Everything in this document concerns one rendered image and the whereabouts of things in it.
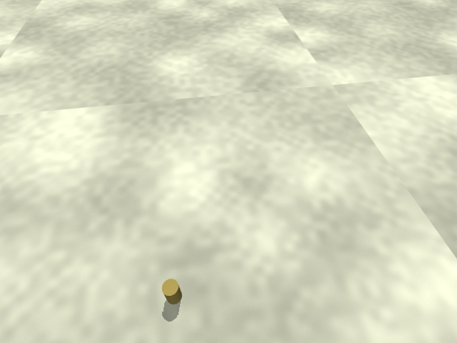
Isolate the can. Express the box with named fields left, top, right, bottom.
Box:
left=162, top=279, right=182, bottom=304

